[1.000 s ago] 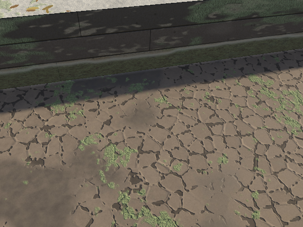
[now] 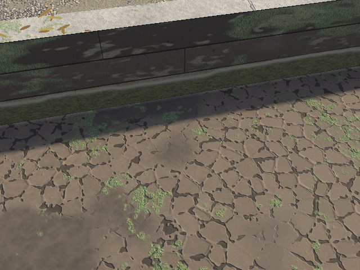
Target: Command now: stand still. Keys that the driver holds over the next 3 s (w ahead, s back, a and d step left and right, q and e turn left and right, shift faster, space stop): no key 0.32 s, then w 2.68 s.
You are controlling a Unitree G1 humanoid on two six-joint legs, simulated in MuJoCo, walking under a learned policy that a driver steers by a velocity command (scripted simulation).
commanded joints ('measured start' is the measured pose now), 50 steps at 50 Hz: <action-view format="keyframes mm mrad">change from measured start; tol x16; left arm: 1 17 102 27 -64 1 -14 3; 50 -250 -17 27 -131 -20 2 17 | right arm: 1 7 -109 -29 -59 0 -8 -4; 50 -172 44 -42 -170 7 -18 6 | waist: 1 -3 -1 -14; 50 9 -11 -71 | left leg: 1 43 70 -84 -26 246 60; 18 15 97 -78 4 322 31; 36 -103 -1 -31 217 -65 32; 38 -116 30 -54 252 161 35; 40 -88 3 -28 245 -18 28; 43 -93 32 -46 282 227 30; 45 -75 2 -21 267 14 22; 48 -89 29 -38 299 238 22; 50 -73 1 -15 280 18 14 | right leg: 1 -42 -62 56 -19 234 -44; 34 -164 -13 -16 199 -59 -32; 43 -161 -15 -45 285 171 -39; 50 -156 -14 -8 248 37 -45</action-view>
